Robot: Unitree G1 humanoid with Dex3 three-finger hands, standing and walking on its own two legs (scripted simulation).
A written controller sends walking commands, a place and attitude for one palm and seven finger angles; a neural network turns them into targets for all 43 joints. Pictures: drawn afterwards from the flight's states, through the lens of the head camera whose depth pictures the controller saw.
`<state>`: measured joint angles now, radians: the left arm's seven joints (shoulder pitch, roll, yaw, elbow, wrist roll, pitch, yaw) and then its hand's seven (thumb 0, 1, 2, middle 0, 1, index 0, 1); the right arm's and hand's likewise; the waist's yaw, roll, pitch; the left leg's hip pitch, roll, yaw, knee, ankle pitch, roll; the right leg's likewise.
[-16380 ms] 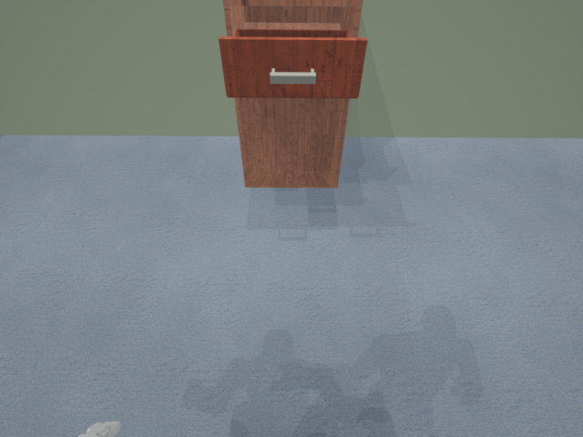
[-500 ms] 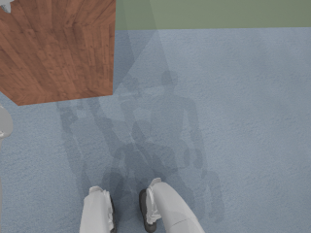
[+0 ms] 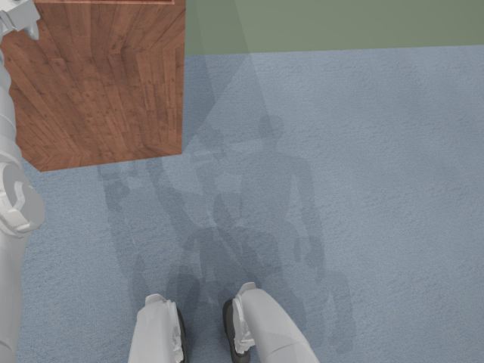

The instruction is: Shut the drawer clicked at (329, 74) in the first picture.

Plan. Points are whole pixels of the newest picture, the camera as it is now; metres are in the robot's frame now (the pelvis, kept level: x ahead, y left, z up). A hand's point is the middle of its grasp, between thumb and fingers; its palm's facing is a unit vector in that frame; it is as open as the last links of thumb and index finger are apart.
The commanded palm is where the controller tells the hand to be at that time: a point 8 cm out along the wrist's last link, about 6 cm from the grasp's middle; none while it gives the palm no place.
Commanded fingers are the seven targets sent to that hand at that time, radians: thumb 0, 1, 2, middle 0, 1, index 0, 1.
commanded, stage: pull the fist back off the drawer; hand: left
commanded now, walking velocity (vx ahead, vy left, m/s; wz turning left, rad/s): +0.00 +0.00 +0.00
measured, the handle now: out of the picture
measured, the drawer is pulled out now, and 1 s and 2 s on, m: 0.00 0.00 0.00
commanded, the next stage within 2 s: draw the hand back to the body in 0.16 s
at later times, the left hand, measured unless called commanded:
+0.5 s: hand (5, 34) +0.54 +0.20 +0.11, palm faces +0.08 -1.00 -0.03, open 3.3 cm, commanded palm +0.49 +0.24 +0.14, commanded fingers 0.00 0.90 0.90 -1.40 -1.60 -1.40 -1.60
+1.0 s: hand out of the picture +0.36 +0.23 +0.19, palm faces +0.28 -0.93 -0.25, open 3.3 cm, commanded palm +0.31 +0.27 +0.21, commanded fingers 0.00 0.90 0.90 -1.40 -1.60 -1.40 -1.60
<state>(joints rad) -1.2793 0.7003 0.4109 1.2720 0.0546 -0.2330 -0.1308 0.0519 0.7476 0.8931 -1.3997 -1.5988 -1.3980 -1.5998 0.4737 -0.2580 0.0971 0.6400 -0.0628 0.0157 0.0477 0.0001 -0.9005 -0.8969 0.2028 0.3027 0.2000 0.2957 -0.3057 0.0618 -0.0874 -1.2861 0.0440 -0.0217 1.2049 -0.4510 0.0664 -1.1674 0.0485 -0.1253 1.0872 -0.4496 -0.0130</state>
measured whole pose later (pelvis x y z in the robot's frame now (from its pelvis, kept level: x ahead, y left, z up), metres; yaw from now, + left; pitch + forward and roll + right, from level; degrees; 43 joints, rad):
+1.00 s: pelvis +0.05 -0.01 +0.10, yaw +3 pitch +3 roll -1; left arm -0.06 0.32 0.17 0.16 -0.09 -0.04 0.05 0.02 0.89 0.90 -1.40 -1.60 -1.40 -1.60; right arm 0.18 -0.24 0.05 0.54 0.06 0.05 -0.06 0.01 -0.90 -0.90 0.20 0.30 0.20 0.30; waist 0.01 0.05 -0.05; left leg -0.35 -0.02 0.03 0.62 -0.33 0.05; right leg -0.28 0.01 -0.04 0.58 -0.35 -0.01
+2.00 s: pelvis +0.04 -0.01 +0.11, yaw +3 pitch +0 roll -1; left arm 0.58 0.36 0.33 -0.47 -0.06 -0.18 0.09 0.01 0.89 0.89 -1.40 -1.60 -1.40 -1.60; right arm 0.16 -0.25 0.00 0.57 0.01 0.01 -0.06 0.01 -0.90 -0.90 0.20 0.30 0.20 0.30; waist 0.00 0.07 0.03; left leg -0.21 -0.03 0.03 0.42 -0.21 0.05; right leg -0.15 0.01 -0.03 0.38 -0.23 -0.01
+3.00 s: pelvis -0.10 -0.02 +0.10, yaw +4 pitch +4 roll -3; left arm 0.61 0.45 0.39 -0.66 -0.05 -0.30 0.10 0.02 0.89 0.89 -1.41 -1.60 -1.40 -1.60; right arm 0.08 -0.20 0.00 0.59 0.01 -0.06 -0.04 0.01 -0.90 -0.90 0.20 0.30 0.20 0.30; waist 0.02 0.01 0.09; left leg -0.52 0.02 0.03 0.41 0.03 0.05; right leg -0.20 0.10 0.04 0.49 -0.35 0.01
